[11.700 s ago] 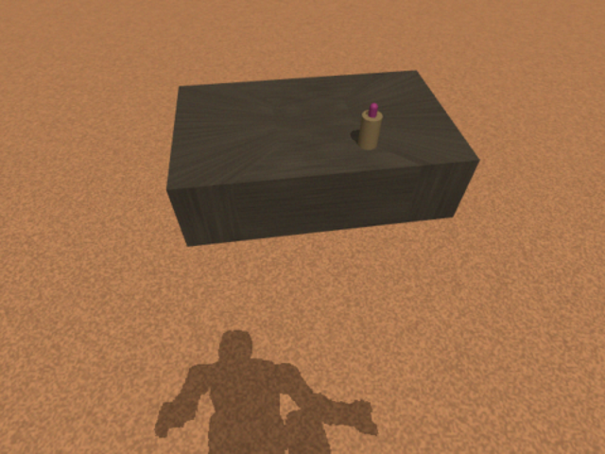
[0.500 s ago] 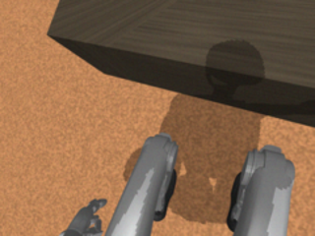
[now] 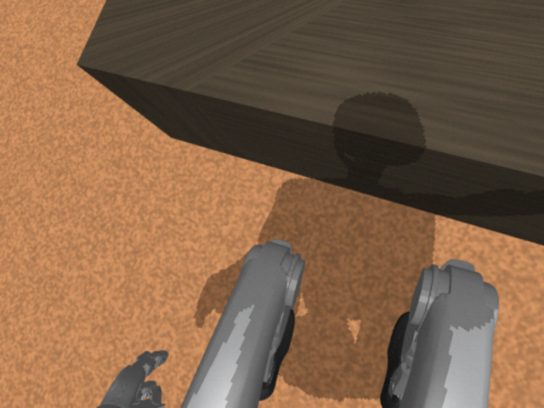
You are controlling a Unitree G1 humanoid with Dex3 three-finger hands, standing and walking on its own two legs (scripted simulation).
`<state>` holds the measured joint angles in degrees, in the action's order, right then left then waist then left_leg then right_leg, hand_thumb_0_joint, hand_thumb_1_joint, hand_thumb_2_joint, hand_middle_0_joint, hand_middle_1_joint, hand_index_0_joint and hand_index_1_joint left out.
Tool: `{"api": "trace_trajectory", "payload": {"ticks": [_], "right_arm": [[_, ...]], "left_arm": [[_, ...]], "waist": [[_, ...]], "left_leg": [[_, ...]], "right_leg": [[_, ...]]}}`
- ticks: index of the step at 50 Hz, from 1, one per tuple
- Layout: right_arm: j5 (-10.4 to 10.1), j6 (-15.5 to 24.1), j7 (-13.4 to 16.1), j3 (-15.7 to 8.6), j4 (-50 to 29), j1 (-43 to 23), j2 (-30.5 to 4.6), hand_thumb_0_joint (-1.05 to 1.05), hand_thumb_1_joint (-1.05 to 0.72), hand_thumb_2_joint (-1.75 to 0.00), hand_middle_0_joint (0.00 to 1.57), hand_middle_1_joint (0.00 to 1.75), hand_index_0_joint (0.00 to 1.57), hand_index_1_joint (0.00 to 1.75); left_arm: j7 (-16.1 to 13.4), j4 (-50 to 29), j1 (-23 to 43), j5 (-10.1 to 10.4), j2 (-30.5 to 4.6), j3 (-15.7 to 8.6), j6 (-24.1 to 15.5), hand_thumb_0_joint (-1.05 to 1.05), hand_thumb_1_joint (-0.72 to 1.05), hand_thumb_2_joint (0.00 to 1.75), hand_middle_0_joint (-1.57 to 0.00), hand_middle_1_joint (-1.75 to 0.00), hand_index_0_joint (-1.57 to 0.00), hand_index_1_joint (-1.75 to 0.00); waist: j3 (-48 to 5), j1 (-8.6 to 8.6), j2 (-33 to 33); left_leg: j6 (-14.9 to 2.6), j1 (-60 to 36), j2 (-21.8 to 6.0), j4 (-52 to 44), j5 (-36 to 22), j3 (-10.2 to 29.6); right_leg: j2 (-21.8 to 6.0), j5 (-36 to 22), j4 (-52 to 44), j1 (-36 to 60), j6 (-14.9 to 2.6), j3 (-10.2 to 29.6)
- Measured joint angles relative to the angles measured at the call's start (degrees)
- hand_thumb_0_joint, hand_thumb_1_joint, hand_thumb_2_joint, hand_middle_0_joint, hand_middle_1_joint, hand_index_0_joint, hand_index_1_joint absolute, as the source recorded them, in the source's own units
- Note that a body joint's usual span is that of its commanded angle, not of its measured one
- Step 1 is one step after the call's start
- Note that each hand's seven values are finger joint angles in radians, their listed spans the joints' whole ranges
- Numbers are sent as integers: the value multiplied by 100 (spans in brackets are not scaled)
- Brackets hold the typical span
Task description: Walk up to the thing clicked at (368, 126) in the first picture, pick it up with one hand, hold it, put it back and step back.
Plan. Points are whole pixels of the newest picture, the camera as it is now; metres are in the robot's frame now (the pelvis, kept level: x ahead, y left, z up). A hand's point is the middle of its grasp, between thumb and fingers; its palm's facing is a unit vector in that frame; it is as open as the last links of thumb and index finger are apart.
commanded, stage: close in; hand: right
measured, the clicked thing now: out of the picture +0.56 -0.36 +0.03
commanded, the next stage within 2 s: rest palm in 0.04 s
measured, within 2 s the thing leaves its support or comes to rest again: leaves its support in 1.54 s
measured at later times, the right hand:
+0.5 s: hand out of the picture +0.53 -0.35 +0.01, palm faces +0.39 +0.92 -0.03, open 16.3 cm
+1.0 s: hand out of the picture +0.54 -0.36 +0.02, palm faces +0.41 +0.91 -0.04, open 10.6 cm
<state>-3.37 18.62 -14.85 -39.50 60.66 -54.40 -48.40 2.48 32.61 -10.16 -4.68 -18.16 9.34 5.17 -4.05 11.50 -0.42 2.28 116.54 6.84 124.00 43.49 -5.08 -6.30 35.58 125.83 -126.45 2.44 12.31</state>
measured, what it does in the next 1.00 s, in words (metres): stands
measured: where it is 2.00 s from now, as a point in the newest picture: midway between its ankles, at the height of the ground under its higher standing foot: (330, 374)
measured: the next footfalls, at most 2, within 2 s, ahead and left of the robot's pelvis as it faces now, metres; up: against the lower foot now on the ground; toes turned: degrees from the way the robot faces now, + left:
none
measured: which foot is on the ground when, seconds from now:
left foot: down 0.00-1.00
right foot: down 0.00-1.00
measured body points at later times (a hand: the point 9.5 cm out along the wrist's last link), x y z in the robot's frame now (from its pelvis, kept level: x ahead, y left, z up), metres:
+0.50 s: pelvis +0.00 +0.00 +0.00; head +0.24 -0.07 +0.37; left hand +0.09 +0.26 -0.12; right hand +0.50 -0.40 +0.02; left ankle +0.08 +0.12 -0.36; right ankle +0.08 -0.15 -0.36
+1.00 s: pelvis +0.00 +0.00 -0.01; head +0.25 -0.08 +0.36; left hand +0.07 +0.27 -0.11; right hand +0.52 -0.41 +0.02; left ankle +0.08 +0.12 -0.36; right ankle +0.08 -0.15 -0.36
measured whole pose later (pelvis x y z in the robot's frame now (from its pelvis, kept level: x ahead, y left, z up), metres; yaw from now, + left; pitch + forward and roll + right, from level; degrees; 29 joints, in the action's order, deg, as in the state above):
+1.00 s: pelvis +0.00 +0.00 -0.01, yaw +0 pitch +35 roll +9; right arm -1.8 18.6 -9.7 -35.1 61.6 -60.4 -48.1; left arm 1.9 33.5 -10.5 -5.1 -17.5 9.8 6.8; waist -2.6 12.0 0.3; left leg 2.2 117.5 6.5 125.6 44.4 -5.0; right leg -5.8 36.0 127.1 -127.5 2.9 12.3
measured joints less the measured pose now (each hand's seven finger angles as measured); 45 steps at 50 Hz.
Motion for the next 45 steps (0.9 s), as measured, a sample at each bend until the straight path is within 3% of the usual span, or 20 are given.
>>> {"api": "trace_trajectory", "payload": {"ticks": [11, 21, 36, 45], "right_arm": [[31, 69, 160, 276, -91, -238, 283, -2, 49, -4, 5, 4, 4, 4], [-5, 60, 298, 262, -208, -105, 428, -2, 44, -9, 10, 9, 9, 9], [98, 131, 407, 341, 33, -348, 261, -2, 40, -20, 58, 38, 57, 38], [160, 39, 604, 424, 26, -574, 104, -1, 28, -36, 80, 59, 84, 61]], "left_arm": [[-46, 38, 127, -42, -4, -75, 29, 0, 90, 89, -21, -31, -20, -30], [-31, 84, 60, -34, 102, -70, 95, 0, 88, 91, -21, -31, -19, -32], [-46, 75, 35, -66, 81, -38, 123, 0, 90, 89, -21, -31, -20, -30], [-66, 116, -21, -66, 72, -16, 150, 0, 90, 88, -20, -31, -20, -30]], "waist": [[74, -61, 88], [30, -82, 22], [119, 11, 72], [148, 43, 95]], "left_leg": [[-16, 91, -46, 145, 40, 27], [-21, 58, -22, 133, 87, 41], [-20, 111, -27, 157, 2, 25], [-14, 145, -37, 167, 36, 24]], "right_leg": [[55, -26, 82, -89, 46, -26], [18, 49, 75, -34, 51, -39], [39, -42, 94, -87, 44, -19], [50, -18, 108, -134, 47, -18]]}}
